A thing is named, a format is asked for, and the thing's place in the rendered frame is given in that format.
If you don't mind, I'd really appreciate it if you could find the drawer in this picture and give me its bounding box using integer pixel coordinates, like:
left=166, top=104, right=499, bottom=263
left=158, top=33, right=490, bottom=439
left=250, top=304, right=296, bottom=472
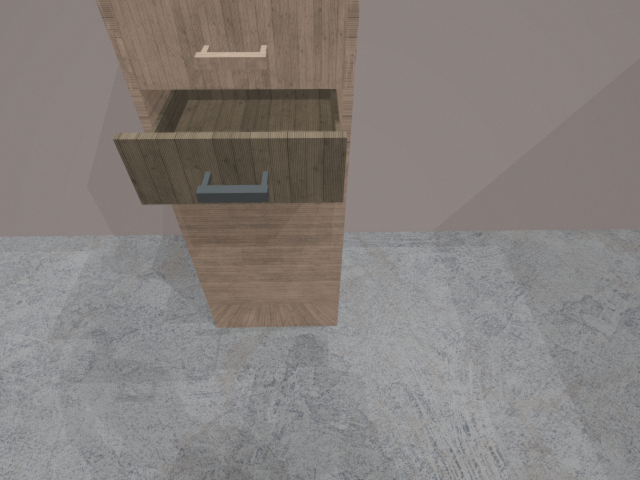
left=113, top=89, right=347, bottom=205

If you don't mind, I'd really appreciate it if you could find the cabinet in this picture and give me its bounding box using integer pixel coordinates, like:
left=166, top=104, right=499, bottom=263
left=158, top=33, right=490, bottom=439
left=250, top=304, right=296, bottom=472
left=96, top=0, right=360, bottom=328

